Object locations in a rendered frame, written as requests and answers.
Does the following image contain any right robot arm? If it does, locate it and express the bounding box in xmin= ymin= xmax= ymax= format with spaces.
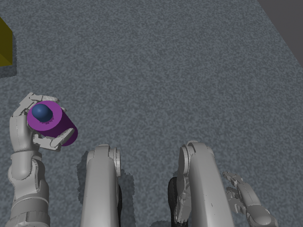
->
xmin=246 ymin=205 xmax=278 ymax=227

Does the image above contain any left robot hand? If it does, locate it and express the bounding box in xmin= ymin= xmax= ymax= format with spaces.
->
xmin=9 ymin=92 xmax=75 ymax=152

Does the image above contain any right robot foot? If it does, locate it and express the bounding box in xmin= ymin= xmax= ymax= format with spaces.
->
xmin=168 ymin=177 xmax=188 ymax=227

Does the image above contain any left robot arm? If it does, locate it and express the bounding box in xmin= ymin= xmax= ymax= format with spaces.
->
xmin=5 ymin=149 xmax=50 ymax=227

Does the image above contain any right robot hand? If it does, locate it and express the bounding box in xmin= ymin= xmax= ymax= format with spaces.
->
xmin=223 ymin=171 xmax=261 ymax=215

